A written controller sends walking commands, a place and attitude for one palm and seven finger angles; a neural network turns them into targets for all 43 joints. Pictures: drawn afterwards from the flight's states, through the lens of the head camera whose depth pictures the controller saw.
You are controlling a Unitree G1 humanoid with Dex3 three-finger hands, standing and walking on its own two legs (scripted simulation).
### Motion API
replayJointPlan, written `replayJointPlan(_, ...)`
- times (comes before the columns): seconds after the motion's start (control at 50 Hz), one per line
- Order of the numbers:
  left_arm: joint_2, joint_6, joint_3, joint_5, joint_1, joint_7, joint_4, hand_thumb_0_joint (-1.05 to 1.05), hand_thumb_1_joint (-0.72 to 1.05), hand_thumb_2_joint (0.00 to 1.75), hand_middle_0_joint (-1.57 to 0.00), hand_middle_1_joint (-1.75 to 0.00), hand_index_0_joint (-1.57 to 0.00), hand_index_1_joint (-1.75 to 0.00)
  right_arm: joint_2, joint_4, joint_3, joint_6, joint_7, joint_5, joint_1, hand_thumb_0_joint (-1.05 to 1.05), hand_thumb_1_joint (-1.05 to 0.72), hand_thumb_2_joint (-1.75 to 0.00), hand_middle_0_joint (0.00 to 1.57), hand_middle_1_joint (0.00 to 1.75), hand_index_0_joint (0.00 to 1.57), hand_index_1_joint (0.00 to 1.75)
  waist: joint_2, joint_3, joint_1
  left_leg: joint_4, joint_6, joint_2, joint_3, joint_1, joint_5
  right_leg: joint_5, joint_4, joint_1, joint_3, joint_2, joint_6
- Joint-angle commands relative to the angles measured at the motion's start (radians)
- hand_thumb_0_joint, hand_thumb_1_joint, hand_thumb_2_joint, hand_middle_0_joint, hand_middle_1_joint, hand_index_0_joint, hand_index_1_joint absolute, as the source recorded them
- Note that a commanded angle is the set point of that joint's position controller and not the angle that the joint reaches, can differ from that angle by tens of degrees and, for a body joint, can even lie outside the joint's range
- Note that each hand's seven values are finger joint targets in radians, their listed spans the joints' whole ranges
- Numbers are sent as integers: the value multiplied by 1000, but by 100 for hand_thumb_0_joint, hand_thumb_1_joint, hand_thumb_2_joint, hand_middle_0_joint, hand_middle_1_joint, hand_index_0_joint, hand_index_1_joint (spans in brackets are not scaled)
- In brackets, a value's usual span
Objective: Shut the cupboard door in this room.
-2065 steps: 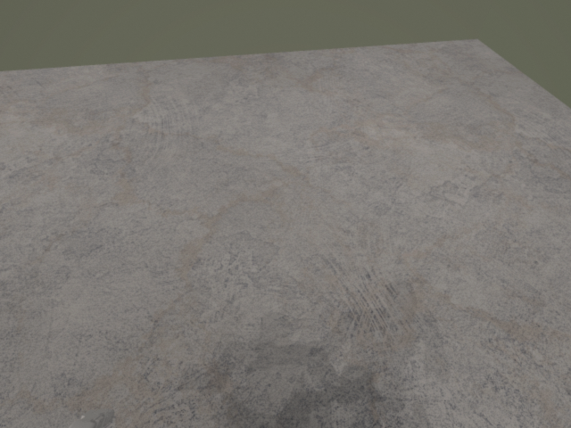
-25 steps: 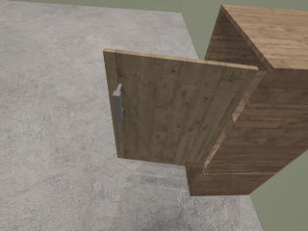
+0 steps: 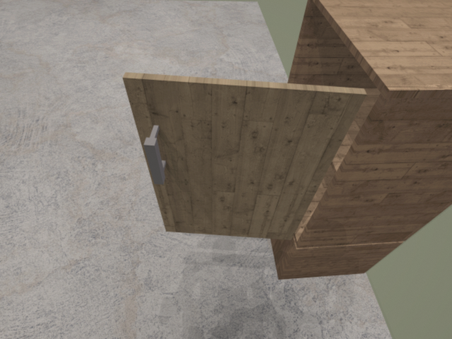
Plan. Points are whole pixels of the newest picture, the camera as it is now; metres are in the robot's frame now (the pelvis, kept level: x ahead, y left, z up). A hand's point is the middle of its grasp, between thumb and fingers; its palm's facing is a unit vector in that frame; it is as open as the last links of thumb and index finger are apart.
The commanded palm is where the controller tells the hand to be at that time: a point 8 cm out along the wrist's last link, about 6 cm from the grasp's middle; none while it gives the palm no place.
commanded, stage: come to a stop and stand still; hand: left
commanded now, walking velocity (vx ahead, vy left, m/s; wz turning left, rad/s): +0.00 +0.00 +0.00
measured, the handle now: (157, 155) +0.46 +0.18 +0.03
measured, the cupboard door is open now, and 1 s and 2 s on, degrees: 82 82 82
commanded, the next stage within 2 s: look again from close up in 1.00 s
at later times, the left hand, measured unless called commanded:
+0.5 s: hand out of the picture +0.01 +0.18 -0.15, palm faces -0.01 -0.97 -0.26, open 7.4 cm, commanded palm none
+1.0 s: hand out of the picture +0.06 +0.15 -0.16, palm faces +0.01 -0.97 -0.24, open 7.3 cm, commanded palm none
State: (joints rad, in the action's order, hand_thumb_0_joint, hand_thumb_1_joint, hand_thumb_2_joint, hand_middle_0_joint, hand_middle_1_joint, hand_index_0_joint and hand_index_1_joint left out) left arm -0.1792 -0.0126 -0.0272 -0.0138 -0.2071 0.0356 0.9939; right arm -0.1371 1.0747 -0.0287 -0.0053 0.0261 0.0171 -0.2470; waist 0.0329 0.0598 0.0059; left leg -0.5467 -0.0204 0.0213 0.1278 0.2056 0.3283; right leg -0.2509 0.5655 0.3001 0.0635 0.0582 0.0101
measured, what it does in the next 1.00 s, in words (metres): shifts its weight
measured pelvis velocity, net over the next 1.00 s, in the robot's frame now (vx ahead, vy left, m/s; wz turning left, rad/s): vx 0.04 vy -0.03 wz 0.00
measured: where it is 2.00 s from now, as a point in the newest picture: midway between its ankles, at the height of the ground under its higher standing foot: outside the picture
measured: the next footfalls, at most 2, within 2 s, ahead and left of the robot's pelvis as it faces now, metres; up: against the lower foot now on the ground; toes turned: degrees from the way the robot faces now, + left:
none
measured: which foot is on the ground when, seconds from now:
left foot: down 0.00-1.00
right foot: down 0.00-1.00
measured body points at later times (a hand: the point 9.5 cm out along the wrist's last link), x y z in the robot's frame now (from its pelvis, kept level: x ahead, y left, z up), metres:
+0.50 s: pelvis +0.01 -0.01 +0.01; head +0.03 -0.04 +0.45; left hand +0.01 +0.23 -0.13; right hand +0.01 -0.23 -0.17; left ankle -0.02 +0.10 -0.73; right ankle +0.03 -0.13 -0.73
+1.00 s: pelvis +0.04 -0.03 +0.01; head +0.07 -0.05 +0.46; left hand +0.06 +0.20 -0.14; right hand +0.04 -0.25 -0.16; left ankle -0.02 +0.10 -0.73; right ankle +0.03 -0.13 -0.73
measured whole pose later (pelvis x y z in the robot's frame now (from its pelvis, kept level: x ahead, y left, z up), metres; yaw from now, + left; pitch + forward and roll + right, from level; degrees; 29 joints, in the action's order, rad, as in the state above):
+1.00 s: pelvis +0.04 -0.03 +0.01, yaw +0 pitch +0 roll +1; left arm -0.16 0.02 0.00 -0.01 -0.21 0.03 1.12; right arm -0.16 1.12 0.01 0.02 0.03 0.02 -0.26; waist -0.03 0.05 0.00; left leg -0.40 0.03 0.06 0.12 0.10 0.30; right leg -0.26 0.48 0.22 0.08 0.01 -0.03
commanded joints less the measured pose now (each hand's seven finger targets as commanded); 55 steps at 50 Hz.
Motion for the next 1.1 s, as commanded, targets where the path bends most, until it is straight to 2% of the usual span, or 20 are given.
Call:
replayJointPlan(0.0,-120,7,-4,0,-157,41,13,0,90,90,-20,-30,-20,-30,-174,-125,-24,24,-5,-20,51,0,-90,-90,20,30,20,30,-138,-49,-46,1,15,142,-64,36,-268,350,-62,-71,-110,113,-46)
replayJointPlan(0.02,-158,19,-8,-2,-87,31,-38,0,90,90,-20,-30,-20,-30,-107,-140,-15,17,-10,-8,-24,0,-90,-90,20,30,20,30,-150,-119,3,59,20,73,-97,53,-52,117,-71,-67,-159,122,-81)
replayJointPlan(0.04,-147,19,-4,-2,-56,21,-51,0,90,90,-20,-30,-20,-30,-112,-142,-8,16,-14,-1,-50,0,-90,-90,20,30,20,30,-172,-88,9,115,4,93,-128,56,1,-73,-75,-11,-134,86,-82)
replayJointPlan(0.06,-127,12,1,-5,-45,13,-60,0,90,90,-20,-30,-20,-30,-121,-156,-8,19,-16,3,-60,0,-90,-90,20,30,20,30,-213,-40,11,180,-15,118,-166,85,31,-117,-52,23,-84,37,-67)
replayJointPlan(0.08,-110,10,10,-9,-37,6,-59,0,90,90,-20,-30,-20,-30,-124,-165,-1,23,-17,8,-56,0,-90,-90,20,30,20,30,-231,7,1,235,-29,142,-191,134,53,-96,-29,10,-40,10,-54)
replayJointPlan(0.12,-95,12,15,-10,-62,-2,-42,0,90,90,-20,-30,-20,-30,-148,-185,-1,22,-15,4,-37,0,-90,-90,20,30,20,30,-92,40,-17,257,-37,135,-194,175,126,-56,-53,-28,-44,7,-46)
replayJointPlan(0.16,-95,14,18,-8,-67,-5,-36,0,90,90,-20,-30,-20,-30,-159,-187,0,21,-17,3,-55,0,-90,-90,20,30,20,30,-13,54,-9,263,-31,111,-180,160,159,-82,-94,-14,-76,19,-48)
replayJointPlan(0.18,-99,17,19,-9,-62,-7,-31,0,90,90,-20,-30,-20,-30,-149,-179,4,23,-16,5,-61,0,-90,-90,20,30,20,30,-40,62,-6,271,-32,101,-174,146,135,-80,-109,-6,-82,24,-52)
replayJointPlan(0.24,-105,24,19,-4,-72,-8,-18,0,90,90,-20,-30,-20,-30,-158,-162,9,26,-17,3,-79,0,-90,-90,20,30,20,30,-7,45,1,257,-27,91,-152,87,94,-94,-141,14,-112,35,-51)
replayJointPlan(0.3,-109,30,20,-2,-80,-9,-2,0,90,90,-20,-30,-20,-30,-152,-137,17,30,-16,3,-88,0,-90,-90,20,30,20,30,-20,19,2,246,-25,83,-134,45,32,-67,-161,3,-122,47,-53)
replayJointPlan(0.32,-112,32,21,-1,-78,-8,3,0,90,90,-20,-30,-20,-30,-149,-129,18,31,-16,2,-96,0,-90,-90,20,30,20,30,8,13,6,238,-23,82,-128,31,10,-57,-164,2,-127,50,-53)
replayJointPlan(0.34,-111,34,22,0,-79,-8,10,0,90,90,-20,-30,-20,-30,-149,-118,20,33,-16,1,-101,0,-90,-90,20,30,20,30,8,8,6,234,-21,81,-120,18,-11,-47,-170,1,-129,57,-53)
replayJointPlan(0.4,-112,38,22,2,-85,-8,29,0,90,90,-20,-30,-20,-30,-141,-90,26,38,-13,1,-107,0,-90,-90,20,30,20,30,-7,-20,4,225,-18,85,-108,-10,-82,28,-163,-32,-122,61,-53)
replayJointPlan(0.44,-111,42,23,2,-89,-6,46,0,90,90,-20,-30,-20,-30,-138,-73,27,39,-11,-1,-111,0,-90,-90,20,30,20,30,18,-26,5,213,-13,85,-99,-25,-115,82,-161,-43,-124,67,-54)
replayJointPlan(0.5,-107,43,23,3,-87,-5,63,0,90,90,-20,-30,-20,-30,-123,-43,31,39,-8,-1,-113,0,-90,-90,20,30,20,30,-12,-16,1,217,-9,85,-96,-22,-135,117,-159,-60,-117,69,-56)
replayJointPlan(0.58,-102,45,21,4,-91,-2,82,0,90,90,-20,-30,-20,-30,-107,-11,32,41,-4,-1,-121,0,-90,-90,20,30,20,30,-18,-31,-2,213,-6,90,-90,-44,-182,193,-151,-88,-106,71,-59)
replayJointPlan(0.7,-98,48,18,3,-85,0,101,0,90,90,-20,-30,-20,-30,-97,16,31,38,1,-1,-122,0,-90,-90,20,30,20,30,-26,-24,-4,203,2,95,-79,-49,-215,281,-146,-114,-104,74,-63)
replayJointPlan(0.94,-99,47,11,3,-70,3,104,0,90,90,-20,-30,-20,-30,-91,32,25,34,7,0,-113,0,-90,-90,20,30,20,30,-23,-41,-4,203,12,101,-68,-80,-245,352,-151,-141,-101,72,-66)
replayJointPlan(1.0,-95,45,11,2,-66,2,102,0,90,90,-20,-30,-20,-30,-90,33,25,32,8,1,-107,0,-90,-90,20,30,20,30,-13,-12,-7,210,12,100,-69,-68,-225,325,-161,-132,-99,69,-65)
replayJointPlan(1.08,-95,45,9,4,-68,1,100,0,90,90,-20,-30,-20,-30,-85,34,24,32,9,1,-103,0,-90,-90,20,30,20,30,-25,-27,-7,214,12,101,-69,-83,-230,325,-167,-141,-99,66,-66)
